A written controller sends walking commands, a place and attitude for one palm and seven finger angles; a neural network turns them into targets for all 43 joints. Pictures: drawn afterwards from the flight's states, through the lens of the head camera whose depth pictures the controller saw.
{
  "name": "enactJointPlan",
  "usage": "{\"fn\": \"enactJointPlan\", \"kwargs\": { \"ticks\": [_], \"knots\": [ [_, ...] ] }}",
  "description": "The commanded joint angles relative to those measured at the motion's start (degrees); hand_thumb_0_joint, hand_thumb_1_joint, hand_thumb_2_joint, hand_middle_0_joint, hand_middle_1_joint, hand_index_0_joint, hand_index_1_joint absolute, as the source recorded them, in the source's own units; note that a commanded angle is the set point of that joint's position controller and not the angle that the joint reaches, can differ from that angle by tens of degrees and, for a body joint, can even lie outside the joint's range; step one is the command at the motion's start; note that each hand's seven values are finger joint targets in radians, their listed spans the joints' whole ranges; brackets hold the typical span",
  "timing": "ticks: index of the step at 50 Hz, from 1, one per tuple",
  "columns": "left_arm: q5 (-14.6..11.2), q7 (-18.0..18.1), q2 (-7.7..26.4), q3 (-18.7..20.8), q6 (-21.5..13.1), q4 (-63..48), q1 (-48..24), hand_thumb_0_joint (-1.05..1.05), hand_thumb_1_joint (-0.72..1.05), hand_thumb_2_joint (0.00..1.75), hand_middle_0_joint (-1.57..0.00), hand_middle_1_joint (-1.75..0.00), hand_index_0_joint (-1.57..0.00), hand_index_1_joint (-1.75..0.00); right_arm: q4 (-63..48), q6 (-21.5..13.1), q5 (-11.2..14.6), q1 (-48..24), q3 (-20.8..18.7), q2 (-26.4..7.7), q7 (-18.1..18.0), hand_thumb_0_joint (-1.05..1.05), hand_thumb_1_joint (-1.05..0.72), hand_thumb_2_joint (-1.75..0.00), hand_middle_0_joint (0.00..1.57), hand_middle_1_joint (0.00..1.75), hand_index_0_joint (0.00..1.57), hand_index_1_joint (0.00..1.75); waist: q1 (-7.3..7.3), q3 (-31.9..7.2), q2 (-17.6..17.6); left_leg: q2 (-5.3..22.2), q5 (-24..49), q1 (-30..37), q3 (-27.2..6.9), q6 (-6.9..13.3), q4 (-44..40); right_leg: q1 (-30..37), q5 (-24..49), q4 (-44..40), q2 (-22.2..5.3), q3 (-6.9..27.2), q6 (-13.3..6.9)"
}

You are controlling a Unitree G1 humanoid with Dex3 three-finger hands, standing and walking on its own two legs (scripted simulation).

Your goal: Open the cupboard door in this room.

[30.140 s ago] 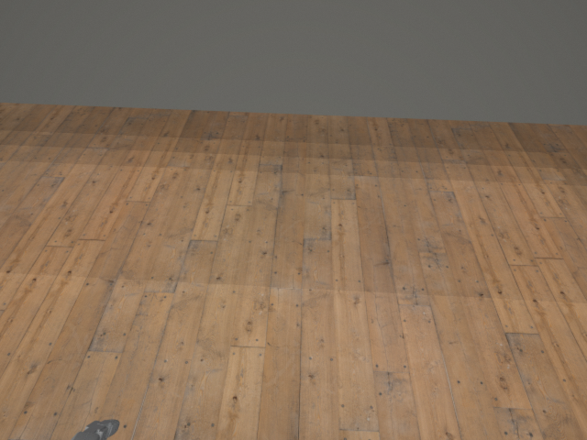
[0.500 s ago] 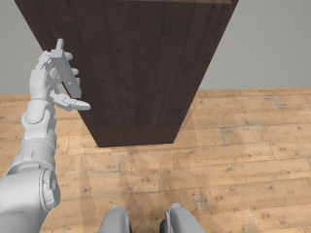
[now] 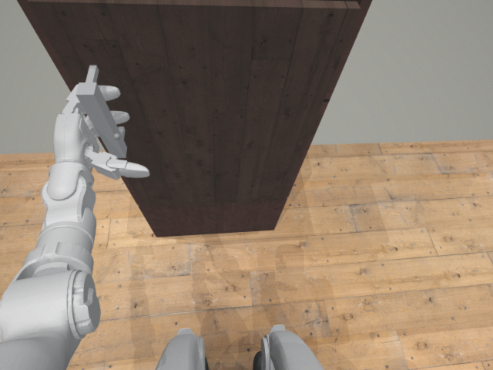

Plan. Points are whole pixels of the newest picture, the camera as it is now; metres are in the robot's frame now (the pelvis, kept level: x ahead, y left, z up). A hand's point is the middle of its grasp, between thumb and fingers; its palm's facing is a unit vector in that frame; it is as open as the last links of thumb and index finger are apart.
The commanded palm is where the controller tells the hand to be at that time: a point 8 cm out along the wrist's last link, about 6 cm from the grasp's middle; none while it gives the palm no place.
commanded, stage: slide the fingers in behind the handle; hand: left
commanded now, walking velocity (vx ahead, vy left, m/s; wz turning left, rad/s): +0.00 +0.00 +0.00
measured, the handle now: (107, 115) +0.52 +0.21 +0.06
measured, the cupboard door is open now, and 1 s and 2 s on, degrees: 0 0 36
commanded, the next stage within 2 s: close the thumb around the handle in 0.10 s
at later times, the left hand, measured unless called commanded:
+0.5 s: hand (119, 136) +0.47 +0.18 +0.06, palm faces +0.06 -1.00 -0.01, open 11.5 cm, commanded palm +0.45 +0.22 +0.06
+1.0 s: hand (118, 136) +0.47 +0.18 +0.06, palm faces +0.06 -1.00 -0.01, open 5.8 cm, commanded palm +0.45 +0.23 +0.06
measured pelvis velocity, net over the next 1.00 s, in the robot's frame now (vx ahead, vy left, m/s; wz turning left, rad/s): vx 0.00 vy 0.00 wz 0.01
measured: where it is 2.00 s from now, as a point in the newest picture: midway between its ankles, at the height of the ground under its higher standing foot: outside the picture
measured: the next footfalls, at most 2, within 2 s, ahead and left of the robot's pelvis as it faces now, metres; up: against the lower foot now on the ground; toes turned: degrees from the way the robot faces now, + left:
none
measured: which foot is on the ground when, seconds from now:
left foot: down 0.00-1.00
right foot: down 0.00-1.00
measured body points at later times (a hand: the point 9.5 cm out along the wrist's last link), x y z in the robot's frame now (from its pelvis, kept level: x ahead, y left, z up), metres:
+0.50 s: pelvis +0.00 +0.01 +0.00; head +0.12 +0.02 +0.44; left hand +0.46 +0.24 +0.06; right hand +0.04 -0.26 -0.12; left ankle +0.02 +0.11 -0.66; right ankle +0.01 -0.11 -0.66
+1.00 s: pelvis +0.00 +0.00 +0.00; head +0.12 +0.02 +0.44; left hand +0.46 +0.24 +0.06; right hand +0.05 -0.26 -0.12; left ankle +0.02 +0.11 -0.66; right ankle +0.01 -0.11 -0.66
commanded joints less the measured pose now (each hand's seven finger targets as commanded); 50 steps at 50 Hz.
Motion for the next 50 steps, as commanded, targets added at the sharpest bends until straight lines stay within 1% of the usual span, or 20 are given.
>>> {"fn": "enactJointPlan", "kwargs": {
  "ticks": [1, 3, 8, 10, 12, 14, 15, 19, 23, 24, 26, 33, 35, 38, 39, 40, 41, 44, 47, 50],
  "knots": [
    [-0.67, -0.19, 10.97, -0.60, -3.79, -11.95, -23.37, 0.00, -0.50, 0.30, -0.30, -1.20, -0.30, -1.20, -3.56, -1.45, 0.05, 7.10, -3.39, -9.36, -0.55, 0.00, -0.90, -0.90, 0.20, 0.30, 0.20, 0.30, -0.65, -25.00, 4.73, -1.88, 18.31, 17.62, -2.89, 0.61, -6.08, 10.92, 18.56, -7.17, 0.97, 3.17, 0.65],
    [-0.88, -0.07, 12.27, 0.51, -4.03, -11.90, -23.38, 0.00, -0.50, 0.30, -0.30, -1.20, -0.30, -1.20, -3.48, -1.44, -0.03, 7.47, -3.53, -9.69, -0.66, 0.00, -0.90, -0.90, 0.20, 0.30, 0.20, 0.30, -0.71, -24.91, 3.29, -1.87, 18.23, 17.21, -3.05, 0.83, -5.89, 11.26, 18.48, -7.19, 1.05, 3.27, 0.63],
    [-0.90, 0.29, 10.14, -1.04, -4.11, -12.98, -24.57, 0.00, -0.50, 0.30, -0.30, -1.20, -0.30, -1.20, -3.12, -1.57, -0.15, 7.36, -3.64, -9.58, -0.51, 0.00, -0.90, -0.90, 0.20, 0.30, 0.20, 0.30, -0.62, -25.81, 6.23, -1.70, 20.13, 20.47, -3.75, 0.40, -5.83, 8.55, 18.04, -6.62, 1.15, 2.52, 0.33],
    [-0.73, 0.61, 9.89, -1.11, -3.88, -12.28, -23.63, 0.00, -0.50, 0.30, -0.30, -1.20, -0.30, -1.20, -3.03, -1.40, -0.10, 7.27, -3.75, -9.73, -0.46, 0.00, -0.90, -0.90, 0.20, 0.30, 0.20, 0.30, -0.79, -25.88, 4.17, -1.52, 20.20, 20.60, -3.92, 0.27, -6.08, 8.39, 17.89, -6.80, 1.16, 2.31, 0.52],
    [-0.48, 1.07, 10.82, -0.63, -3.71, -11.71, -24.53, 0.00, -0.39, 0.35, -0.31, -1.21, -0.31, -1.21, -2.97, -1.38, -0.08, 7.16, -3.56, -9.85, -0.47, 0.00, -0.90, -0.90, 0.20, 0.30, 0.20, 0.30, -0.76, -24.20, 4.00, -1.64, 17.92, 18.83, -3.83, 0.34, -6.38, 8.43, 16.32, -7.07, 1.08, 2.41, 0.48],
    [0.17, 1.70, 11.91, 0.30, -4.08, -12.23, -24.33, 0.00, -0.28, 0.40, -0.32, -1.22, -0.32, -1.22, -3.03, -1.35, -0.30, 7.44, -3.65, -9.87, -0.47, 0.00, -0.90, -0.90, 0.20, 0.30, 0.20, 0.30, -0.28, -26.02, 5.03, -1.61, 19.85, 20.36, -4.06, 0.25, -6.35, 8.51, 17.39, -6.45, 1.10, 2.25, 0.38],
    [0.12, 1.68, 9.51, -1.66, -4.24, -13.46, -24.84, 0.00, -0.22, 0.42, -0.32, -1.23, -0.32, -1.23, -3.34, -1.42, -0.33, 7.07, -3.63, -9.54, -0.31, 0.00, -0.90, -0.90, 0.20, 0.30, 0.20, 0.30, -0.63, -26.63, 6.15, -1.66, 20.25, 21.17, -3.86, 0.25, -6.19, 8.11, 17.60, -6.59, 1.06, 2.32, 0.45],
    [-0.10, 1.90, 8.12, -2.23, -4.50, -13.59, -23.32, 0.00, 0.00, 0.52, -0.34, -1.25, -0.34, -1.25, -3.13, -1.25, -0.35, 7.24, -3.87, -9.58, -0.05, 0.00, -0.90, -0.90, 0.20, 0.30, 0.20, 0.30, -0.49, -26.71, 5.55, -1.34, 22.34, 23.10, -4.25, -0.09, -6.29, 7.30, 18.23, -6.49, 1.28, 1.75, 0.28],
    [0.18, 2.31, 9.31, -1.58, -4.73, -13.31, -24.71, 0.00, 0.23, 0.61, -0.35, -1.28, -0.35, -1.28, -2.88, -1.21, -0.44, 7.51, -3.82, -9.74, -0.15, 0.00, -0.90, -0.90, 0.20, 0.30, 0.20, 0.30, -1.02, -24.81, 3.92, -1.51, 20.43, 20.83, -4.12, 0.29, -6.31, 8.01, 17.82, -6.69, 1.30, 2.01, 0.35],
    [0.53, 2.37, 10.25, -0.81, -4.85, -13.02, -23.72, 0.00, 0.28, 0.64, -0.36, -1.28, -0.36, -1.28, -2.95, -1.12, -0.44, 7.48, -3.82, -9.80, -0.18, 0.00, -0.90, -0.90, 0.20, 0.30, 0.20, 0.30, -0.15, -26.20, 3.98, -1.53, 20.60, 21.04, -4.17, 0.12, -6.38, 8.54, 17.78, -6.42, 1.26, 2.08, 0.32],
    [0.38, 2.21, 7.11, -3.32, -4.81, -13.09, -24.92, 0.00, 0.40, 0.68, -0.36, -1.30, -0.36, -1.30, -2.94, -1.19, -0.35, 7.09, -3.76, -9.39, -0.06, 0.00, -0.90, -0.90, 0.20, 0.30, 0.20, 0.30, -0.96, -25.08, 5.26, -1.50, 19.92, 21.86, -4.21, 0.02, -6.52, 6.82, 16.66, -6.80, 1.24, 1.80, 0.32],
    [-0.06, 2.08, 9.67, -1.01, -5.18, -14.58, -23.02, 0.00, 0.79, 0.85, -0.39, -1.34, -0.39, -1.34, -2.89, -1.02, -0.46, 7.52, -3.99, -9.64, -0.13, 0.00, -0.90, -0.90, 0.20, 0.30, 0.20, 0.30, -0.04, -27.68, 5.00, -1.64, 23.02, 22.53, -3.90, 0.25, -6.11, 9.70, 19.98, -6.55, 1.32, 2.16, 0.21],
    [-0.13, 1.79, 7.59, -2.60, -5.08, -14.46, -22.62, 0.00, 0.90, 0.90, -0.40, -1.35, -0.40, -1.35, -2.87, -0.91, -0.32, 7.15, -3.92, -9.21, -0.03, 0.00, -0.90, -0.90, 0.20, 0.30, 0.20, 0.30, -0.34, -27.30, 4.89, -1.49, 23.53, 23.08, -3.94, 0.08, -6.21, 9.07, 20.16, -6.64, 1.33, 1.96, 0.33],
    [-0.14, 1.95, 9.76, -1.21, -5.23, -14.08, -23.43, 0.00, 0.90, 0.90, -0.40, -1.35, -0.40, -1.35, -2.81, -0.91, -0.33, 7.17, -3.85, -9.58, -0.19, 0.00, -0.90, -0.90, 0.20, 0.30, 0.20, 0.30, -0.32, -25.32, 3.79, -1.65, 21.02, 20.88, -4.03, 0.26, -6.48, 9.55, 18.74, -6.83, 1.36, 2.14, 0.21],
    [-0.15, 1.82, 8.21, -2.31, -5.19, -13.98, -23.28, 0.00, 0.90, 0.90, -0.40, -1.35, -0.40, -1.35, -2.83, -0.94, -0.21, 6.89, -3.86, -9.31, -0.19, 0.00, -0.90, -0.90, 0.20, 0.30, 0.20, 0.30, -0.60, -25.47, 4.68, -1.67, 21.43, 21.58, -3.72, 0.25, -6.54, 9.26, 19.22, -7.06, 1.31, 2.25, 0.37],
    [-0.18, 1.81, 9.20, -1.26, -4.98, -13.02, -22.07, 0.00, 0.90, 0.90, -0.40, -1.35, -0.40, -1.35, -2.82, -0.90, -0.17, 6.95, -3.89, -9.46, -0.22, 0.00, -0.90, -0.90, 0.20, 0.30, 0.20, 0.30, -0.17, -24.91, 3.97, -1.70, 20.63, 20.76, -3.53, 0.21, -6.50, 9.48, 18.78, -7.24, 1.27, 2.29, 0.39],
    [-0.13, 1.83, 9.33, -1.66, -5.01, -13.15, -23.33, 0.00, 0.90, 0.90, -0.40, -1.35, -0.40, -1.35, -2.82, -0.87, -0.25, 6.86, -3.77, -9.61, -0.34, 0.00, -0.90, -0.90, 0.20, 0.30, 0.20, 0.30, -0.79, -24.79, 3.53, -1.69, 19.84, 20.14, -3.69, 0.31, -6.57, 9.33, 18.24, -7.27, 1.19, 2.41, 0.48],
    [0.34, 1.91, 9.19, -1.99, -5.05, -12.90, -23.84, 0.00, 0.90, 0.90, -0.40, -1.35, -0.40, -1.35, -2.74, -0.94, -0.29, 6.91, -3.78, -9.54, -0.36, 0.00, -0.90, -0.90, 0.20, 0.30, 0.20, 0.30, -0.57, -25.20, 5.67, -1.69, 20.70, 21.47, -3.81, 0.12, -6.44, 8.22, 18.30, -6.85, 1.14, 2.26, 0.27],
    [0.17, 1.78, 8.10, -2.61, -4.70, -11.89, -23.74, 0.00, 0.90, 0.90, -0.40, -1.35, -0.40, -1.35, -2.68, -0.99, -0.30, 6.95, -3.75, -9.39, -0.28, 0.00, -0.90, -0.90, 0.20, 0.30, 0.20, 0.30, -0.94, -24.61, 4.15, -1.78, 20.28, 20.54, -3.63, 0.31, -6.13, 8.49, 18.35, -7.18, 1.16, 2.34, 0.43],
    [0.48, 1.60, 11.32, -0.76, -4.37, -10.45, -25.38, 0.00, 0.90, 0.90, -0.40, -1.35, -0.40, -1.35, -2.49, -0.87, -0.31, 7.18, -3.59, -9.86, -0.60, 0.00, -0.90, -0.90, 0.20, 0.30, 0.20, 0.30, -1.25, -23.97, 3.28, -1.90, 18.44, 17.98, -3.61, 0.55, -5.89, 9.08, 17.79, -7.04, 1.04, 2.85, 0.55]
  ]
}}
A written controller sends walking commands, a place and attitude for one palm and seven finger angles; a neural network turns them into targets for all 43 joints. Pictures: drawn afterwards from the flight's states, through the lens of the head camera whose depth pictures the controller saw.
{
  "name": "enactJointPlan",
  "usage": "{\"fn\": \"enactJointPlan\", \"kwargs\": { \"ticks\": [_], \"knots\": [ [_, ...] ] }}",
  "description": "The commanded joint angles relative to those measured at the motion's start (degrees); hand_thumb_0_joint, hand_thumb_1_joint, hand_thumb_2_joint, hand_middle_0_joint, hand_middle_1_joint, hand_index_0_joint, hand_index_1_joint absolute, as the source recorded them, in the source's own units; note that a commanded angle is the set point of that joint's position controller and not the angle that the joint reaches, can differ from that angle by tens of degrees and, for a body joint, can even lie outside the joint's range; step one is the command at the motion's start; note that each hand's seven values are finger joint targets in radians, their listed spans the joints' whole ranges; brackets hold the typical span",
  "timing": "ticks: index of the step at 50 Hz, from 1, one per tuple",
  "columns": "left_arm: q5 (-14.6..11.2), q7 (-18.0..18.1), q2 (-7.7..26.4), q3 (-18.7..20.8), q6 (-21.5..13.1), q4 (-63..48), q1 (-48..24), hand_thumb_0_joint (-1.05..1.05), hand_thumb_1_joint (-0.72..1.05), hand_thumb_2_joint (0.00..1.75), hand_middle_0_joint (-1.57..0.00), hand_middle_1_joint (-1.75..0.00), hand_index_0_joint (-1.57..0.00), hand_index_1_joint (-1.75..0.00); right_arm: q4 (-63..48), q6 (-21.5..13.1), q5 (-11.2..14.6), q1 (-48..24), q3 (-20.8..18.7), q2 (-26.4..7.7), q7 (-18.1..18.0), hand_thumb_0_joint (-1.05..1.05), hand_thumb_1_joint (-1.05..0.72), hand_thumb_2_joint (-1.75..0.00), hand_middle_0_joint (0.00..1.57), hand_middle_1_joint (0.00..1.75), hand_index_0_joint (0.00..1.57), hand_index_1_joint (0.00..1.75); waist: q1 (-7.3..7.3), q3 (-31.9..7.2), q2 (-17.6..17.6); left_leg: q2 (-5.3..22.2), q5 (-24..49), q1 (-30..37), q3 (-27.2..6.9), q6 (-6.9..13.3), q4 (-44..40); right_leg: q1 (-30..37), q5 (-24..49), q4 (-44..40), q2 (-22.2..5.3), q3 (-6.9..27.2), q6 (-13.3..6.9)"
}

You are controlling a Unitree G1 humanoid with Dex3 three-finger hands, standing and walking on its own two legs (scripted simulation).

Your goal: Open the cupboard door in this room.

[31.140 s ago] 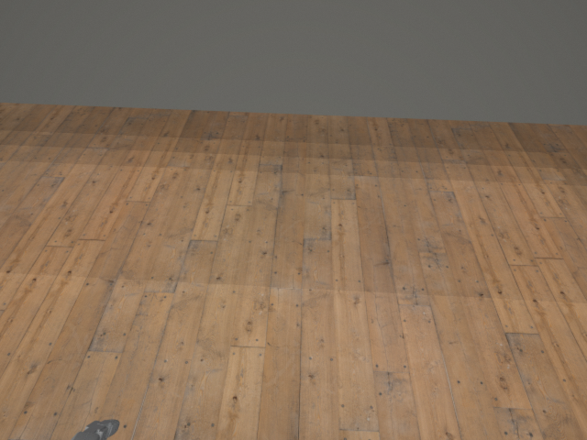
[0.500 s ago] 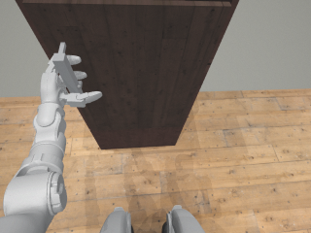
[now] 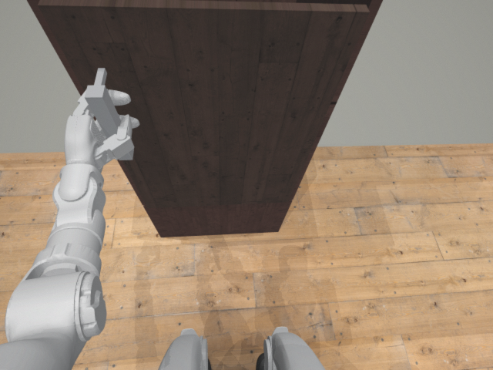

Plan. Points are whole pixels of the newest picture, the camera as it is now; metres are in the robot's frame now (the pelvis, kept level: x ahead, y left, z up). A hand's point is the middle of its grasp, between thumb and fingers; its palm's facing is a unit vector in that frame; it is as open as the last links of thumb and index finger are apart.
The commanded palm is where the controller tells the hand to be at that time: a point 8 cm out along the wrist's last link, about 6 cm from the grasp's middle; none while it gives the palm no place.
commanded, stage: pull the door open along its arc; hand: left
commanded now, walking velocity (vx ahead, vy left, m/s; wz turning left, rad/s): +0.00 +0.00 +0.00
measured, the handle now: (114, 117) +0.52 +0.21 +0.06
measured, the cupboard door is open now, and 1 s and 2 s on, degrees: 0 36 38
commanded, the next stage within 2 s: open thumb and fingers to let go in 1.04 s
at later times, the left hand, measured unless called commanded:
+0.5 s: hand (135, 190) +0.37 +0.15 +0.06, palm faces +0.18 -0.98 +0.07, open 6.0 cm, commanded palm +0.32 +0.19 +0.06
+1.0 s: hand (194, 265) +0.26 +0.06 +0.06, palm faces +0.39 -0.92 -0.01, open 6.0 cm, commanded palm +0.19 +0.09 +0.06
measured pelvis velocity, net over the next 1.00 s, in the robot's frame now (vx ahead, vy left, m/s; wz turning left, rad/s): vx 0.01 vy -0.03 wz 0.06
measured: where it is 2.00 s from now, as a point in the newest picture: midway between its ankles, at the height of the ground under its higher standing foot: outside the picture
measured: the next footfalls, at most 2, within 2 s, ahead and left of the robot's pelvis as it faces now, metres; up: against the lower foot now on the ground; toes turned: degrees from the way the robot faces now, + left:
none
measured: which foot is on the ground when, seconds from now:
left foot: down 0.00-1.00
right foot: down 0.00-1.00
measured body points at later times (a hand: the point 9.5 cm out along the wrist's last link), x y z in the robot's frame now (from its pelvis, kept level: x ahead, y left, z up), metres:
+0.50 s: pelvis +0.01 +0.00 +0.02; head +0.09 +0.00 +0.46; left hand +0.36 +0.20 +0.06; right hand +0.12 -0.25 -0.10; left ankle +0.02 +0.10 -0.66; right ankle +0.01 -0.11 -0.66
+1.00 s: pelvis +0.01 -0.03 +0.02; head +0.05 -0.04 +0.46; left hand +0.24 +0.11 +0.07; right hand +0.21 -0.22 -0.07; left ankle +0.02 +0.10 -0.66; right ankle +0.01 -0.11 -0.66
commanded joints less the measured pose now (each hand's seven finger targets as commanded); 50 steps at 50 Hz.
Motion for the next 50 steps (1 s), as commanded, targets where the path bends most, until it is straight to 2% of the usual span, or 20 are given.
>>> {"fn": "enactJointPlan", "kwargs": {
  "ticks": [1, 3, 10, 12, 14, 16, 17, 19, 20, 21, 23, 24, 25, 26, 28, 34, 38, 43, 47, 50],
  "knots": [
    [0.08, -0.92, 11.98, 0.90, -3.27, -10.78, -23.03, 0.00, 0.90, 0.90, -0.40, -1.35, -0.40, -1.35, -3.96, -1.24, 0.03, 7.39, -3.12, -9.53, -0.71, 0.00, -0.90, -0.90, 0.20, 0.30, 0.20, 0.30, -0.88, -24.84, 3.86, -1.70, 18.77, 18.02, -3.10, 0.29, -6.22, 9.83, 18.17, -7.03, 1.33, 2.93, 0.24],
    [-0.36, -1.35, 12.27, 1.49, -3.48, -12.72, -20.50, 0.00, 0.90, 0.90, -0.40, -1.35, -0.40, -1.35, -4.68, -1.16, 0.01, 7.39, -3.33, -9.59, -0.66, 0.00, -0.90, -0.90, 0.20, 0.30, 0.20, 0.30, -0.10, -27.59, 4.46, -1.58, 21.73, 20.19, -3.11, 0.27, -6.04, 10.97, 20.52, -6.50, 1.42, 2.81, -0.01],
    [-2.46, -1.82, 9.06, 0.29, -2.21, -21.84, -6.43, 0.00, 0.90, 0.90, -0.40, -1.35, -0.40, -1.35, -7.76, -0.69, 0.89, 5.58, -3.63, -8.87, -0.02, 0.00, -0.90, -0.90, 0.20, 0.30, 0.20, 0.30, 2.54, -27.72, 2.03, -1.59, 23.97, 20.37, -1.77, 0.23, -8.09, 16.51, 24.38, -7.68, 1.57, 2.64, 0.17],
    [-3.31, -1.69, 7.21, -0.61, -1.59, -25.96, 0.10, 0.00, 0.90, 0.90, -0.40, -1.35, -0.40, -1.35, -9.06, -0.85, 1.21, 4.76, -3.70, -8.46, 0.16, 0.00, -0.90, -0.90, 0.20, 0.30, 0.20, 0.30, 3.39, -26.64, 0.51, -1.83, 23.89, 19.07, -1.01, 0.42, -9.13, 19.67, 26.21, -8.45, 1.50, 2.76, 0.28],
    [-3.91, -1.38, 5.64, -1.48, -1.49, -31.27, 6.88, 0.00, 0.90, 0.90, -0.40, -1.35, -0.40, -1.35, -10.05, -1.24, 1.48, 3.79, -3.81, -8.05, 0.40, 0.00, -0.90, -0.90, 0.20, 0.30, 0.20, 0.30, 4.47, -25.84, 2.11, -1.77, 26.14, 20.50, -0.68, 0.32, -9.93, 20.63, 28.08, -8.60, 1.41, 2.58, 0.09],
    [-4.69, -0.90, 2.98, -3.20, -1.11, -36.00, 13.08, 0.00, 0.90, 0.90, -0.40, -1.35, -0.40, -1.35, -10.95, -1.72, 1.73, 2.59, -3.83, -7.65, 0.64, 0.00, -0.90, -0.90, 0.20, 0.30, 0.20, 0.30, 4.66, -23.73, 1.24, -1.81, 24.97, 20.19, -0.23, 0.36, -10.70, 21.11, 27.70, -9.46, 1.39, 2.52, 0.26],
    [-4.87, -0.56, 1.76, -4.13, -0.98, -37.91, 14.35, 0.00, 0.90, 0.90, -0.40, -1.35, -0.40, -1.35, -11.08, -1.98, 1.76, 2.09, -3.91, -7.54, 0.59, 0.00, -0.90, -0.90, 0.20, 0.30, 0.20, 0.30, 4.06, -22.65, -0.71, -1.76, 23.60, 19.57, -0.26, 0.43, -10.89, 21.04, 26.93, -9.69, 1.36, 2.38, 0.47],
    [-4.65, 0.34, 0.81, -4.98, -1.10, -41.60, 17.81, 0.00, 0.90, 0.90, -0.40, -1.35, -0.40, -1.35, -11.35, -2.58, 1.71, 1.18, -4.03, -7.30, 0.43, 0.00, -0.90, -0.90, 0.20, 0.30, 0.20, 0.30, 4.36, -21.05, 0.99, -1.70, 24.36, 20.67, -0.32, 0.29, -11.00, 20.06, 26.90, -9.46, 1.19, 2.27, 0.35],
    [-8.61, 8.29, -2.42, 1.15, -0.67, -44.44, 17.87, 0.00, 0.90, 0.90, -0.40, -1.35, -0.40, -1.35, -11.42, -3.28, 1.24, -1.22, -3.79, -5.42, 0.23, 0.00, -0.90, -0.90, 0.20, 0.30, 0.20, 0.30, 8.79, -20.08, 1.04, -1.73, 23.88, 19.26, -0.18, -0.61, -11.90, 19.85, 24.42, -9.62, 1.07, 1.11, 0.33],
    [-6.73, 12.81, -7.18, -3.88, -0.23, -45.87, 20.70, 0.00, 0.90, 0.90, -0.40, -1.35, -0.40, -1.35, -11.46, -4.06, 0.62, -1.75, -3.61, -5.25, 0.60, 0.00, -0.90, -0.90, 0.20, 0.30, 0.20, 0.30, 7.18, -19.27, 2.39, -1.61, 23.87, 20.81, -0.30, -1.00, -11.93, 18.36, 23.20, -9.23, 1.10, 0.64, 0.38],
    [-3.03, 19.31, -8.60, -5.72, -0.23, -48.08, 25.50, 0.00, 0.90, 0.90, -0.40, -1.35, -0.40, -1.35, -11.14, -4.66, -0.41, -1.89, -3.76, -5.37, 1.24, 0.00, -0.90, -0.90, 0.20, 0.30, 0.20, 0.30, 6.83, -18.40, -1.81, -1.32, 24.36, 20.22, -1.09, -1.04, -11.37, 17.78, 22.76, -8.56, 1.02, 0.10, 0.39],
    [-1.09, 22.41, -10.97, -8.05, -0.37, -50.47, 26.98, 0.00, 0.90, 0.90, -0.40, -1.35, -0.40, -1.35, -11.43, -4.74, -0.96, -2.69, -3.75, -5.03, 1.64, 0.00, -0.90, -0.90, 0.20, 0.30, 0.20, 0.30, 7.05, -19.36, -0.68, -1.40, 24.86, 20.62, -1.06, -1.18, -11.14, 17.87, 23.07, -7.86, 0.68, 0.20, 0.35],
    [1.39, 24.12, -12.68, -11.35, -0.31, -51.71, 27.88, 0.00, 0.90, 0.90, -0.40, -1.35, -0.40, -1.35, -11.50, -4.74, -1.26, -3.10, -3.76, -4.93, 2.01, 0.00, -0.90, -0.90, 0.20, 0.30, 0.20, 0.30, 6.28, -18.87, 0.34, -1.41, 24.67, 21.22, -1.01, -1.20, -10.75, 17.02, 23.10, -7.71, 0.54, 0.39, 0.25],
    [2.80, 26.34, -14.23, -12.69, -0.28, -53.97, 28.24, 0.00, 0.90, 0.90, -0.40, -1.35, -0.40, -1.35, -11.58, -4.67, -1.63, -3.61, -3.83, -4.59, 2.30, 0.00, -0.90, -0.90, 0.20, 0.30, 0.20, 0.30, 6.50, -19.43, 0.67, -1.34, 25.13, 21.75, -1.15, -1.30, -10.59, 16.99, 23.13, -7.37, 0.40, 0.21, 0.14],
    [6.11, 30.08, -17.31, -16.80, 0.42, -56.09, 31.44, 0.00, 0.90, 0.90, -0.40, -1.35, -0.40, -1.35, -12.32, -4.51, -2.16, -4.36, -3.96, -4.35, 2.55, 0.00, -0.90, -0.90, 0.20, 0.30, 0.20, 0.30, 6.30, -19.40, -0.86, -1.31, 24.71, 21.95, -1.70, -1.28, -10.49, 17.19, 22.46, -7.29, 0.43, 0.12, -0.02],
    [10.51, 37.80, -26.40, -26.59, 3.53, -59.87, 34.91, 0.00, 0.90, 0.90, -0.40, -1.35, -0.40, -1.35, -13.36, -4.57, -2.59, -8.42, -3.50, -2.92, 2.10, 0.00, -0.90, -0.90, 0.20, 0.30, 0.20, 0.30, 5.31, -16.61, -3.36, -1.84, 17.67, 21.41, -2.08, -0.81, -10.86, 17.14, 18.24, -9.23, -0.12, 0.23, -0.17],
    [13.23, 40.67, -29.70, -30.75, 5.25, -62.19, 39.09, 0.00, 0.90, 0.90, -0.40, -1.35, -0.40, -1.35, -14.16, -5.34, -3.09, -10.00, -2.85, -1.86, 1.48, 0.00, -0.90, -0.90, 0.20, 0.30, 0.20, 0.30, 5.34, -15.09, -4.33, -2.14, 14.78, 20.93, -2.38, -0.60, -11.40, 17.62, 15.59, -10.69, -0.31, 0.24, -0.36],
    [15.25, 40.23, -32.30, -36.02, 6.35, -66.47, 46.70, 0.00, 0.90, 0.90, -0.40, -1.35, -0.40, -1.35, -15.19, -6.95, -3.25, -11.64, -2.11, -0.67, 0.93, 0.00, -0.90, -0.90, 0.20, 0.30, 0.20, 0.30, 5.24, -13.98, -3.79, -2.59, 13.41, 20.33, -2.13, -0.29, -10.94, 18.68, 15.71, -12.06, -0.99, 1.20, -0.40],
    [14.09, 39.11, -34.33, -39.01, 6.96, -71.61, 56.46, 0.00, 0.90, 0.90, -0.40, -1.35, -0.40, -1.35, -16.68, -8.32, -2.99, -12.82, -1.41, 0.01, 1.16, 0.00, -0.90, -0.90, 0.20, 0.30, 0.20, 0.30, 5.96, -13.23, -3.16, -3.10, 12.98, 19.83, -2.14, -0.36, -10.79, 20.38, 16.52, -12.49, -1.26, 1.34, -0.38],
    [12.65, 37.84, -33.90, -38.88, 7.81, -74.84, 64.71, 0.00, 0.90, 0.90, -0.40, -1.35, -0.40, -1.35, -17.61, -8.86, -2.73, -13.48, -1.00, 0.24, 1.29, 0.00, -0.90, -0.90, 0.20, 0.30, 0.20, 0.30, 6.71, -12.38, -4.89, -3.38, 12.70, 18.74, -2.20, -0.45, -10.36, 21.76, 18.84, -13.02, -1.67, 2.02, 0.17]
  ]
}}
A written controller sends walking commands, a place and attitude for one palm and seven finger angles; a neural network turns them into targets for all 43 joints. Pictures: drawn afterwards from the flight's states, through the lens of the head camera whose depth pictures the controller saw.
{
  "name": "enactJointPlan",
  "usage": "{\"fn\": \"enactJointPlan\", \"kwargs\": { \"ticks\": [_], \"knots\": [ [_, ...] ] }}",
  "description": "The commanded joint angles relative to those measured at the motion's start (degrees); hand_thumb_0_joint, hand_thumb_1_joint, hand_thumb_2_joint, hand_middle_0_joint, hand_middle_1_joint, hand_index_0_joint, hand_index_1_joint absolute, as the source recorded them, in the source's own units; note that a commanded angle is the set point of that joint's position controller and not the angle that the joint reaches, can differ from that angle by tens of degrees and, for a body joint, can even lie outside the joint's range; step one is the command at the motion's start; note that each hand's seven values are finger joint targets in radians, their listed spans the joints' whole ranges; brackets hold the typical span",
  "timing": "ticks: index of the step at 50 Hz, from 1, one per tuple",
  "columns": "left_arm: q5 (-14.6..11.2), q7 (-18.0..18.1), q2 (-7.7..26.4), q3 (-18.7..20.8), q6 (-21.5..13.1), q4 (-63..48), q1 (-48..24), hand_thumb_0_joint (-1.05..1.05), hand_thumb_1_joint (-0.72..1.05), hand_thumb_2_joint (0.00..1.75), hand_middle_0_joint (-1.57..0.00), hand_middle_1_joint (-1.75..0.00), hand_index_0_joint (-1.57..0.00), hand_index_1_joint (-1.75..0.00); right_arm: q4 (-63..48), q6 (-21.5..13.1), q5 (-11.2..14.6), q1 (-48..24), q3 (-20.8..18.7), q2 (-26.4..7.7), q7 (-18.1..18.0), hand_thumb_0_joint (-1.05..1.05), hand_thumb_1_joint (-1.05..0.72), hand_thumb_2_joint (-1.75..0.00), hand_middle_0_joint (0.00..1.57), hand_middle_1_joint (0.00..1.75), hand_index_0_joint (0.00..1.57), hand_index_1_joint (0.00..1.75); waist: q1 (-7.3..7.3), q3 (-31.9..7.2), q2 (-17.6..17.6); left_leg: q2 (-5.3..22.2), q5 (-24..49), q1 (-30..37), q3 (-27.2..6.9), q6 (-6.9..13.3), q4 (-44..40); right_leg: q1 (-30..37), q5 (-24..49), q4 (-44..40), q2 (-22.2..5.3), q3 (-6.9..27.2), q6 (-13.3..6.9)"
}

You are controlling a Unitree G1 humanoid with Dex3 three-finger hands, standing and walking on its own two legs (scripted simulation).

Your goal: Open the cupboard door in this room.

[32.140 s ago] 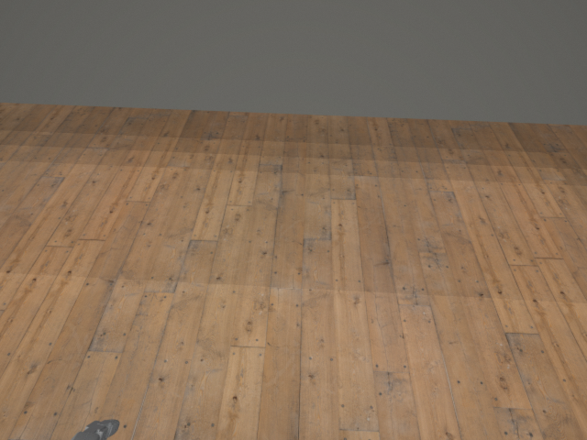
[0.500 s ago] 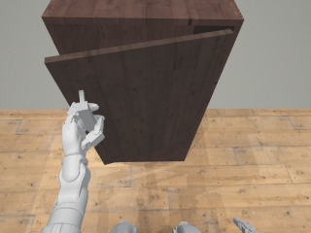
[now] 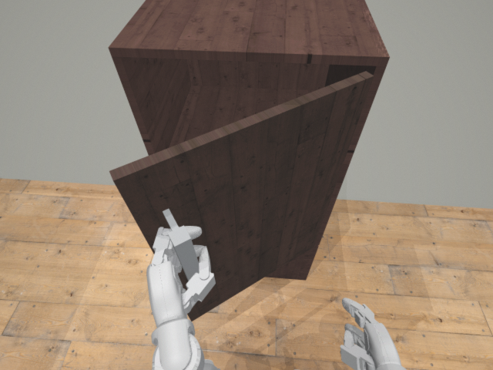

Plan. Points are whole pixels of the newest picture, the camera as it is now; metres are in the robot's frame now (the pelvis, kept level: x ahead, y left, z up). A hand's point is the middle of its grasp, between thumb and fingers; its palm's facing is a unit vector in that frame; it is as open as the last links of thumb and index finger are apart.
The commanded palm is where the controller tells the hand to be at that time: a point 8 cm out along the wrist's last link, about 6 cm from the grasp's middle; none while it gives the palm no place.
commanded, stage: pull the door open along its arc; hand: left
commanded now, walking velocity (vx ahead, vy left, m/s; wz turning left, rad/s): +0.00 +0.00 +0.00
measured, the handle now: (183, 250) +0.30 +0.12 +0.04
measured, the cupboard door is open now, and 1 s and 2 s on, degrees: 36 38 41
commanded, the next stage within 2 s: open thumb and fingers to let go in 0.04 s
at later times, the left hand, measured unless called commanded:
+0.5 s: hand (210, 286) +0.24 +0.07 +0.05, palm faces +0.36 -0.93 -0.01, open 9.2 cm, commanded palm +0.20 +0.10 +0.04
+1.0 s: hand (209, 283) +0.24 +0.07 +0.04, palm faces +0.29 -0.96 -0.01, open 14.6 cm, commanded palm +0.20 +0.10 +0.04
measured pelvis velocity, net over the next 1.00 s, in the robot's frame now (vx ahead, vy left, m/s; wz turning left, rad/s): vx -0.01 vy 0.00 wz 0.01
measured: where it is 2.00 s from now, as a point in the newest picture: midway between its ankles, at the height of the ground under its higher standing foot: outside the picture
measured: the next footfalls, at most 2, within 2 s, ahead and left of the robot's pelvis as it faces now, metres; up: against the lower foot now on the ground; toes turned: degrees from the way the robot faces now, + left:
none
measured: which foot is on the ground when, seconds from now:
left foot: down 0.00-1.00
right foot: down 0.00-1.00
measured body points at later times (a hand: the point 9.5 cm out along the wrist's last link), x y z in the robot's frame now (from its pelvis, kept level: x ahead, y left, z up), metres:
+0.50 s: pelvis +0.00 -0.02 -0.01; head +0.04 -0.04 +0.44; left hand +0.21 +0.12 +0.05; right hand +0.18 -0.23 -0.10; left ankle +0.01 +0.13 -0.67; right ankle -0.01 -0.08 -0.67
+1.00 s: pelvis -0.01 +0.00 -0.01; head +0.03 -0.01 +0.44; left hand +0.22 +0.12 +0.05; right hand +0.19 -0.21 -0.09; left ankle +0.01 +0.13 -0.67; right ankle -0.01 -0.08 -0.67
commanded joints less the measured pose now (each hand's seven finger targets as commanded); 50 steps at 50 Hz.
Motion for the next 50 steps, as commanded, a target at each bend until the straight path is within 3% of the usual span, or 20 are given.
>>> {"fn": "enactJointPlan", "kwargs": {
  "ticks": [1, 3, 6, 7, 9, 13, 16, 19, 27, 30, 34, 37, 40, 47, 50],
  "knots": [
    [-0.23, -2.09, -7.89, -5.32, -2.57, -16.75, 7.66, 0.00, 0.90, 0.90, -0.40, -1.35, -0.40, -1.35, -10.33, -3.99, 0.40, -5.21, -1.61, -5.19, -0.31, 0.00, -0.90, -0.90, 0.20, 0.30, 0.20, 0.30, 0.09, -9.90, -4.90, -2.38, 11.65, 5.58, 0.35, 1.90, -5.50, 9.49, 21.10, -10.77, -1.07, 4.80, 2.66],
    [-0.39, -2.14, -6.89, -4.08, -2.14, -16.96, 9.38, 0.00, 0.90, 0.90, -0.40, -1.35, -0.40, -1.35, -10.51, -4.08, 0.41, -5.48, -1.44, -5.16, -0.43, 0.00, -0.90, -0.90, 0.20, 0.30, 0.20, 0.30, 0.36, -8.31, -4.91, -2.52, 11.11, 4.37, 0.24, 1.85, -5.09, 8.95, 20.85, -10.77, -1.09, 5.12, 2.74],
    [-0.40, -0.66, -6.03, -1.81, -2.58, -16.13, 1.92, 0.00, 0.90, 0.90, -0.40, -1.35, -0.40, -1.35, -9.33, -4.54, -0.20, -5.70, -1.43, -5.15, -0.87, 0.00, -0.90, -0.90, 0.20, 0.30, 0.20, 0.30, -0.74, -7.62, -6.29, -2.82, 8.61, 2.52, -0.07, 1.71, -2.82, 5.76, 17.63, -11.13, -1.82, 6.99, 3.53],
    [-0.11, 0.24, -4.44, -0.18, -3.01, -15.17, -3.85, 0.00, 0.90, 0.90, -0.40, -1.35, -0.40, -1.35, -8.42, -4.61, -0.36, -5.75, -1.50, -5.35, -1.20, 0.00, -0.90, -0.90, 0.20, 0.30, 0.20, 0.30, -1.62, -6.32, -6.51, -2.73, 7.57, 1.52, -0.25, 1.61, -1.91, 3.97, 15.47, -11.41, -2.13, 7.97, 3.69],
    [-0.21, 0.47, -4.41, 0.72, -3.41, -14.04, -2.71, 0.00, 0.76, 0.84, -0.39, -1.34, -0.39, -1.34, -8.24, -4.83, -0.50, -5.81, -1.86, -5.24, -1.47, 0.00, -0.90, -0.90, 0.20, 0.30, 0.20, 0.30, -0.79, -7.96, -7.77, -2.95, 6.89, 0.58, -0.27, 1.52, -1.45, 5.14, 13.99, -12.14, -2.75, 9.46, 3.87],
    [-0.65, -0.91, -3.95, 0.25, -3.71, -16.08, 1.15, 0.00, 0.48, 0.72, -0.37, -1.30, -0.37, -1.30, -9.04, -4.91, -0.11, -4.28, -2.25, -5.20, -1.53, 0.00, -0.90, -0.90, 0.20, 0.30, 0.20, 0.30, 0.05, -12.19, -7.36, -3.01, 9.79, 0.67, -0.16, 1.44, -1.88, 10.75, 23.27, -11.55, -3.76, 11.18, 4.37],
    [-0.86, -1.86, -3.83, -0.50, -3.85, -17.12, 1.04, 0.00, 0.27, 0.63, -0.35, -1.28, -0.35, -1.28, -9.08, -4.77, 0.01, -3.55, -2.25, -5.50, -1.54, 0.00, -0.90, -0.90, 0.20, 0.30, 0.20, 0.30, -0.95, -11.13, -7.67, -2.89, 10.01, 0.60, -0.14, 1.52, -1.99, 11.13, 25.92, -11.55, -4.16, 11.22, 4.81],
    [0.08, -2.42, -4.54, -2.29, -4.26, -16.41, 0.30, 0.00, 0.06, 0.54, -0.34, -1.26, -0.34, -1.26, -9.05, -4.98, -0.11, -3.51, -2.24, -5.90, -1.56, 0.00, -0.90, -0.90, 0.20, 0.30, 0.20, 0.30, -1.83, -9.31, -7.63, -2.69, 9.34, 0.64, -0.50, 1.87, -1.75, 8.32, 23.10, -10.99, -3.73, 10.17, 4.55],
    [-0.18, -1.66, -4.43, -2.22, -5.04, -17.13, -2.86, 0.00, -0.50, 0.30, -0.30, -1.20, -0.30, -1.20, -9.19, -5.92, -0.07, -3.69, -2.41, -6.13, -1.73, 0.00, -0.90, -0.90, 0.20, 0.30, 0.20, 0.30, -1.42, -11.72, -7.30, -2.83, 7.56, 0.55, -0.46, 2.04, -1.01, 6.45, 16.76, -10.79, -3.47, 9.94, 4.29],
    [-0.61, -1.44, -4.20, -1.27, -4.36, -17.10, -0.38, 0.00, -0.50, 0.30, -0.29, -1.15, -0.29, -1.15, -9.42, -5.56, 0.03, -3.45, -2.34, -5.86, -1.75, 0.00, -0.90, -0.90, 0.20, 0.30, 0.20, 0.30, -0.51, -12.54, -7.25, -2.86, 9.13, 0.83, -0.36, 1.89, -1.73, 8.35, 20.03, -10.19, -3.24, 9.37, 4.08],
    [0.09, -1.28, -5.46, -2.96, -3.66, -16.01, -1.59, 0.00, -0.50, 0.30, -0.26, -0.95, -0.26, -0.95, -9.50, -5.56, -0.07, -3.66, -2.16, -6.08, -1.72, 0.00, -0.90, -0.90, 0.20, 0.30, 0.20, 0.30, -1.38, -10.18, -7.26, -2.59, 8.56, 1.63, -0.40, 2.19, -2.00, 5.76, 17.25, -10.23, -2.62, 7.94, 3.84],
    [0.29, -0.55, -5.41, -2.85, -3.47, -16.13, -3.81, 0.00, -0.50, 0.30, -0.23, -0.80, -0.23, -0.80, -9.44, -5.58, -0.10, -3.92, -2.12, -6.21, -1.68, 0.00, -0.90, -0.90, 0.20, 0.30, 0.20, 0.30, -1.12, -9.96, -5.69, -2.64, 7.56, 2.32, -0.40, 2.17, -2.44, 4.11, 13.30, -10.02, -1.98, 6.75, 3.28],
    [0.66, -0.27, -6.50, -3.80, -3.15, -16.39, -3.04, 0.00, -0.50, 0.30, -0.21, -0.65, -0.21, -0.65, -9.66, -5.62, -0.07, -3.98, -2.14, -6.10, -1.46, 0.00, -0.90, -0.90, 0.20, 0.30, 0.20, 0.30, -0.83, -11.42, -4.53, -2.55, 8.99, 3.77, -0.33, 2.26, -2.78, 4.05, 14.29, -9.02, -1.36, 5.48, 2.75],
    [0.33, 0.40, -7.63, -4.24, -1.62, -15.64, -4.91, 0.00, -0.50, 0.30, -0.15, -0.30, -0.15, -0.30, -9.73, -5.40, -0.04, -4.43, -1.80, -6.15, -1.30, 0.00, -0.90, -0.90, 0.20, 0.30, 0.20, 0.30, -1.05, -9.90, -4.89, -2.51, 8.88, 4.13, -0.54, 2.22, -3.21, 2.93, 12.92, -8.94, -0.79, 4.26, 2.52],
    [0.32, 0.63, -7.55, -3.79, -1.30, -15.10, -5.45, 0.00, -0.50, 0.30, -0.15, -0.30, -0.15, -0.30, -9.53, -5.32, -0.09, -4.64, -1.78, -6.18, -1.27, 0.00, -0.90, -0.90, 0.20, 0.30, 0.20, 0.30, -0.75, -9.93, -5.00, -2.50, 8.79, 4.09, -0.69, 2.20, -3.29, 2.56, 12.24, -8.70, -0.63, 3.94, 2.40]
  ]
}}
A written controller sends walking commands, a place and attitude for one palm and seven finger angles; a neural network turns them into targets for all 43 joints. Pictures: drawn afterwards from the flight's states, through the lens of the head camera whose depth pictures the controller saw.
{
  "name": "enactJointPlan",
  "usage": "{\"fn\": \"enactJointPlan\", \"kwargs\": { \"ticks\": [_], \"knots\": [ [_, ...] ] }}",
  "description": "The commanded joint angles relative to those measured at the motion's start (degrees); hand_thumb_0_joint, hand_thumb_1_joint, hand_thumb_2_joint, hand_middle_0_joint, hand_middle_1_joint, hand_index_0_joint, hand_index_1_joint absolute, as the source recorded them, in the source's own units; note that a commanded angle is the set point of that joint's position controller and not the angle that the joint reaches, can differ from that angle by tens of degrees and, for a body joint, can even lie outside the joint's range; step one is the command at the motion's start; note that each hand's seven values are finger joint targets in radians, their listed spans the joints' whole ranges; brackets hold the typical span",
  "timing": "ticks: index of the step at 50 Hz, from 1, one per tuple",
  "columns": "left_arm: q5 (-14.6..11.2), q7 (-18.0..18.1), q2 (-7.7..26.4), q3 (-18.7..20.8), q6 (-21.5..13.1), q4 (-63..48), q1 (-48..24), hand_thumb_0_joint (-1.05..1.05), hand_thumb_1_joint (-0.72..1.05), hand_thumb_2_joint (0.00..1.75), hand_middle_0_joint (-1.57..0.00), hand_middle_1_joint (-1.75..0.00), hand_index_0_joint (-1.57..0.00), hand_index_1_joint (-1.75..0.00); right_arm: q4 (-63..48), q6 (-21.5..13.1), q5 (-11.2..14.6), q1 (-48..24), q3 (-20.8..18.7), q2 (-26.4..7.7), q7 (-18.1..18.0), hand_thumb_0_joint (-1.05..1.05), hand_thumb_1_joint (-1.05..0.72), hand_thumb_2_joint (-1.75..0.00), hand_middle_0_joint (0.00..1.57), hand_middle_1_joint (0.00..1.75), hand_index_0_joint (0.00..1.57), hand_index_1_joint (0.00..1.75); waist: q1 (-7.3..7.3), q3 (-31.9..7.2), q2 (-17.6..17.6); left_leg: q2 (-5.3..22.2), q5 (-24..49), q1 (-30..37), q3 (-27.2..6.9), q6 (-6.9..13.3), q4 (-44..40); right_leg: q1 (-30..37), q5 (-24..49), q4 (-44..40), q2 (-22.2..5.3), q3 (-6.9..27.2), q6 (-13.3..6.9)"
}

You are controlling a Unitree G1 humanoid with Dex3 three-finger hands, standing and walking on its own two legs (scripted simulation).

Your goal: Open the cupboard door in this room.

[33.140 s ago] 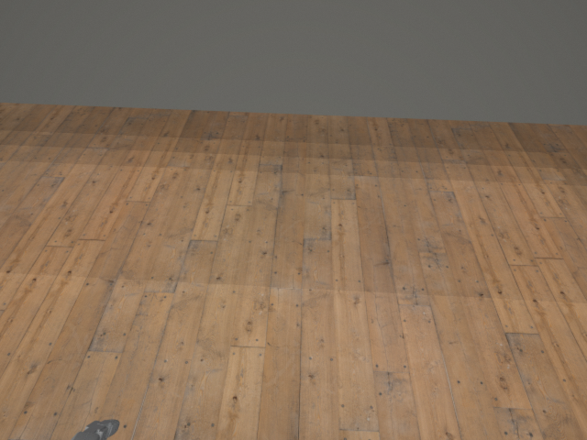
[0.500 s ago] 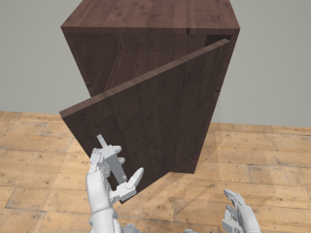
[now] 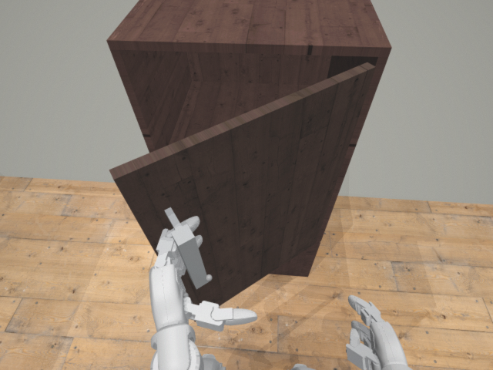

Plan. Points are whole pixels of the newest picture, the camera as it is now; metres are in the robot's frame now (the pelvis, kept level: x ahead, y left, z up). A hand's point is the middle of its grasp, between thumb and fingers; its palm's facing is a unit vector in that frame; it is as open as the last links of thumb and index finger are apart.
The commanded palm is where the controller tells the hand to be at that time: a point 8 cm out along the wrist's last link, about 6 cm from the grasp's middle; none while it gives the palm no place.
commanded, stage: slide the hand sideways off the handle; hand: left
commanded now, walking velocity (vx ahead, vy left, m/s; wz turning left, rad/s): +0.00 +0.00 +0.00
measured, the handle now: (186, 249) +0.29 +0.11 +0.05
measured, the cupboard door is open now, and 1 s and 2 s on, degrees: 38 41 41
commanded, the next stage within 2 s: draw the hand back to the body in 1.26 s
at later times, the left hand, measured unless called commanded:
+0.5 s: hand (208, 307) +0.21 +0.07 +0.05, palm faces -0.12 -0.99 +0.04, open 15.9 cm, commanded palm +0.18 +0.12 +0.05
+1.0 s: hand (172, 333) +0.17 +0.11 +0.06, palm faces -0.06 -1.00 +0.01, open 16.0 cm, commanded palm +0.14 +0.17 +0.05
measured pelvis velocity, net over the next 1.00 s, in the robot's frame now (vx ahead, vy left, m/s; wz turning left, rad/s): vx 0.00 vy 0.02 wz -0.03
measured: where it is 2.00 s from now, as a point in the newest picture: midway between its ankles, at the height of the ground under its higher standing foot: outside the picture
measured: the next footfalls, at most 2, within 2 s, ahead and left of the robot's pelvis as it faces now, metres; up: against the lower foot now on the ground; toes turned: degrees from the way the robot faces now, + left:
none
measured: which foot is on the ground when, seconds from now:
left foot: down 0.00-1.00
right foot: down 0.00-1.00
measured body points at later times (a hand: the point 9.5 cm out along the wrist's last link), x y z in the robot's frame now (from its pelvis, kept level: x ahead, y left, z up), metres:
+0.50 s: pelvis -0.01 +0.03 -0.01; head +0.04 +0.02 +0.43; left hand +0.21 +0.12 +0.05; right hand +0.16 -0.19 -0.09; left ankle +0.02 +0.13 -0.67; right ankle +0.00 -0.08 -0.67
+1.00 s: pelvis +0.00 +0.02 -0.02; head +0.05 +0.01 +0.43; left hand +0.17 +0.16 +0.06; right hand +0.19 -0.20 -0.09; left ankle +0.02 +0.13 -0.67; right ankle +0.00 -0.08 -0.67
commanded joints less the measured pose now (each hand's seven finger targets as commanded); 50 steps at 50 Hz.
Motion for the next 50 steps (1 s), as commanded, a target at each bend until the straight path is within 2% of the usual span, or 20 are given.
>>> {"fn": "enactJointPlan", "kwargs": {
  "ticks": [1, 3, 4, 5, 6, 8, 9, 11, 13, 18, 23, 24, 28, 32, 33, 37, 38, 43, 45, 50],
  "knots": [
    [1.18, 2.30, -9.23, -2.16, -2.64, -11.72, -8.39, 0.00, -0.50, 0.30, -0.15, -0.30, -0.15, -0.30, -9.21, -3.18, 0.22, -5.19, -1.71, -4.91, -0.20, 0.00, -0.90, -0.90, 0.20, 0.30, 0.20, 0.30, -1.01, -9.46, -5.52, -2.06, 9.56, 7.16, -0.42, 2.24, -6.43, 4.81, 12.91, -11.79, -0.13, 3.97, 2.39],
    [1.03, 2.33, -9.41, -2.19, -2.29, -11.72, -7.99, 0.00, -0.50, 0.30, -0.15, -0.30, -0.15, -0.30, -9.44, -3.17, 0.27, -5.26, -1.73, -4.89, -0.13, 0.00, -0.90, -0.90, 0.20, 0.30, 0.20, 0.30, -0.59, -9.96, -4.97, -2.10, 9.89, 7.17, -0.55, 2.31, -6.54, 5.13, 12.96, -11.67, -0.02, 3.76, 2.18],
    [6.18, -8.70, -1.25, -12.39, -4.95, -13.11, -8.93, 0.00, -0.50, 0.30, -0.15, -0.30, -0.15, -0.30, -8.41, -3.16, 0.98, -1.82, -1.72, -7.57, 0.53, 0.00, -0.90, -0.90, 0.20, 0.30, 0.20, 0.30, -6.33, -4.84, -7.15, -1.89, 9.75, 6.59, -0.17, 3.31, -4.87, 1.57, 16.48, -11.04, -0.96, 6.33, 2.81],
    [3.82, -14.86, 1.75, -8.12, -7.38, -16.66, -10.29, 0.00, -0.50, 0.30, -0.15, -0.30, -0.15, -0.30, -9.45, -2.93, 1.12, -1.48, -2.41, -6.69, 0.44, 0.00, -0.90, -0.90, 0.20, 0.30, 0.20, 0.30, -3.92, -8.97, -4.94, -1.98, 10.46, 5.90, -0.02, 3.39, -4.39, 4.50, 18.51, -10.08, -1.37, 6.88, 2.47],
    [2.57, -19.46, 3.02, -8.19, -8.63, -18.55, -9.71, 0.00, -0.50, 0.30, -0.15, -0.30, -0.15, -0.30, -10.41, -2.97, 1.40, -1.81, -2.49, -6.84, 0.26, 0.00, -0.90, -0.90, 0.20, 0.30, 0.20, 0.30, -3.71, -11.26, -3.08, -2.00, 10.87, 6.60, 0.13, 3.51, -3.88, 5.56, 19.63, -9.38, -1.51, 7.45, 2.33],
    [-1.24, -26.65, 3.17, -8.38, -9.89, -20.93, -8.63, 0.00, -0.50, 0.30, -0.15, -0.30, -0.15, -0.30, -12.10, -3.29, 2.28, -1.20, -2.55, -6.82, 0.11, 0.00, -0.90, -0.90, 0.20, 0.30, 0.20, 0.30, -4.09, -11.90, -1.23, -1.94, 10.95, 7.46, -0.03, 3.60, -3.53, 4.96, 18.38, -8.54, -1.33, 7.06, 1.88],
    [-3.34, -28.23, 2.51, -7.47, -9.84, -20.60, -7.29, 0.00, -0.50, 0.30, -0.15, -0.30, -0.15, -0.30, -12.92, -3.48, 2.63, -1.07, -2.51, -6.54, -0.09, 0.00, -0.90, -0.90, 0.20, 0.30, 0.20, 0.30, -3.76, -11.34, -2.47, -1.91, 10.04, 7.04, -0.27, 3.54, -3.51, 4.31, 16.73, -8.73, -1.13, 6.83, 1.99],
    [-6.37, -28.23, 0.80, -6.30, -8.89, -20.75, -5.38, 0.00, -0.50, 0.30, -0.15, -0.30, -0.15, -0.30, -14.57, -3.79, 3.28, -1.36, -2.37, -6.56, -0.48, 0.00, -0.90, -0.90, 0.20, 0.30, 0.20, 0.30, -3.28, -9.16, -3.77, -1.87, 7.01, 6.03, -0.79, 3.39, -4.20, 2.44, 11.03, -9.22, -0.54, 5.67, 1.98],
    [-7.30, -26.04, 1.47, -3.86, -8.11, -21.44, -3.43, 0.00, -0.50, 0.30, -0.15, -0.30, -0.15, -0.30, -15.49, -4.03, 3.36, -1.87, -2.40, -6.76, -0.72, 0.00, -0.90, -0.90, 0.20, 0.30, 0.20, 0.30, -2.22, -8.95, -4.56, -1.78, 5.71, 5.33, -1.15, 3.22, -4.65, 1.76, 7.95, -8.77, -0.12, 4.90, 1.83],
    [-4.01, -20.74, 3.23, -1.67, -6.94, -21.90, 2.42, 0.00, -0.50, 0.30, -0.15, -0.30, -0.15, -0.30, -16.78, -3.31, 2.79, -0.88, -2.63, -6.83, -0.19, 0.00, -0.90, -0.90, 0.20, 0.30, 0.20, 0.30, -0.75, -10.71, -5.93, -1.71, 7.39, 4.57, -1.13, 2.92, -4.99, 2.24, 9.60, -6.48, 0.27, 3.86, 1.65],
    [-2.70, -19.93, 4.37, -1.16, -6.59, -23.39, 6.31, 0.00, -0.50, 0.30, -0.15, -0.30, -0.15, -0.30, -17.76, -2.21, 2.87, -0.52, -2.53, -6.66, 0.25, 0.00, -0.90, -0.90, 0.20, 0.30, 0.20, 0.30, -0.20, -9.81, -5.17, -1.48, 7.85, 4.13, -0.96, 2.69, -5.44, 2.43, 10.24, -5.84, 0.49, 3.83, 1.41],
    [-2.80, -19.99, 3.90, -1.52, -6.71, -24.23, 7.54, 0.00, -0.50, 0.30, -0.15, -0.30, -0.15, -0.30, -18.13, -2.13, 2.81, -0.58, -2.51, -6.48, 0.39, 0.00, -0.90, -0.90, 0.20, 0.30, 0.20, 0.30, -0.15, -9.92, -4.36, -1.48, 8.14, 4.52, -0.60, 2.67, -5.36, 2.40, 10.85, -5.92, 0.47, 3.95, 1.53],
    [-3.28, -20.29, 5.95, 0.95, -6.76, -25.40, 13.60, 0.00, -0.50, 0.30, -0.15, -0.30, -0.15, -0.30, -18.83, -1.30, 2.84, -0.26, -2.42, -6.31, 0.59, 0.00, -0.90, -0.90, 0.20, 0.30, 0.20, 0.30, 0.76, -9.24, -3.96, -1.46, 9.43, 4.12, -0.39, 2.51, -5.64, 3.60, 12.61, -5.54, 0.85, 3.84, 1.36],
    [-3.60, -21.13, 6.29, 0.90, -7.97, -26.92, 13.37, 0.00, -0.50, 0.30, -0.15, -0.30, -0.15, -0.30, -18.71, -1.16, 2.79, -0.08, -2.39, -6.48, 0.60, 0.00, -0.90, -0.90, 0.20, 0.30, 0.20, 0.30, -0.68, -6.94, -3.38, -1.36, 7.42, 3.06, -0.56, 2.41, -4.73, 0.97, 10.86, -5.17, 0.96, 3.74, 1.66],
    [-3.87, -21.39, 6.28, 1.12, -8.30, -27.35, 14.46, 0.00, -0.50, 0.30, -0.15, -0.30, -0.15, -0.30, -18.96, -1.23, 2.79, -0.11, -2.48, -6.53, 0.49, 0.00, -0.90, -0.90, 0.20, 0.30, 0.20, 0.30, -0.33, -6.95, -3.08, -1.31, 7.93, 2.96, -0.86, 2.45, -4.76, 1.02, 11.02, -4.84, 1.05, 3.60, 1.52],
    [-4.89, -23.24, 7.47, 2.23, -9.39, -28.25, 16.65, 0.00, -0.50, 0.30, -0.15, -0.30, -0.15, -0.30, -19.03, -1.33, 2.98, 0.05, -2.69, -6.78, 0.15, 0.00, -0.90, -0.90, 0.20, 0.30, 0.20, 0.30, -0.64, -7.60, -2.84, -1.41, 7.08, 2.45, -0.75, 2.48, -3.88, -0.01, 10.41, -4.48, 1.16, 3.75, 1.72],
    [-5.48, -23.63, 8.04, 2.84, -9.60, -29.81, 16.29, 0.00, -0.50, 0.30, -0.15, -0.30, -0.15, -0.30, -19.13, -1.39, 3.03, 0.18, -2.77, -6.63, 0.05, 0.00, -0.90, -0.90, 0.20, 0.30, 0.20, 0.30, -0.18, -8.85, -1.93, -1.56, 8.41, 2.69, -0.82, 2.51, -3.78, 1.14, 11.70, -4.05, 1.12, 3.83, 1.52],
    [-7.20, -25.71, 9.10, 5.01, -9.18, -30.38, 20.88, 0.00, -0.50, 0.30, -0.15, -0.30, -0.15, -0.30, -19.36, -0.99, 3.43, 0.00, -3.25, -6.30, -0.43, 0.00, -0.90, -0.90, 0.20, 0.30, 0.20, 0.30, 0.42, -9.16, -3.03, -1.79, 9.58, 1.85, -0.30, 2.62, -3.16, 2.79, 13.76, -4.32, 1.17, 4.20, 1.77],
    [-7.70, -26.46, 10.57, 7.15, -9.10, -29.65, 21.93, 0.00, -0.50, 0.30, -0.15, -0.30, -0.15, -0.30, -18.87, -0.71, 3.53, -0.15, -3.49, -6.35, -0.81, 0.00, -0.90, -0.90, 0.20, 0.30, 0.20, 0.30, 0.13, -8.68, -4.56, -1.74, 9.54, 1.23, -0.09, 2.60, -2.47, 2.55, 14.44, -4.45, 1.24, 4.54, 2.09],
    [-9.41, -28.78, 11.42, 8.89, -9.82, -30.44, 23.87, 0.00, -0.50, 0.30, -0.15, -0.30, -0.15, -0.30, -18.72, -0.84, 3.79, -0.73, -3.82, -6.20, -1.42, 0.00, -0.90, -0.90, 0.20, 0.30, 0.20, 0.30, 0.35, -8.39, -3.65, -1.95, 8.73, -0.07, 0.19, 2.65, -1.56, 2.36, 13.66, -4.52, 1.07, 5.07, 2.26]
  ]
}}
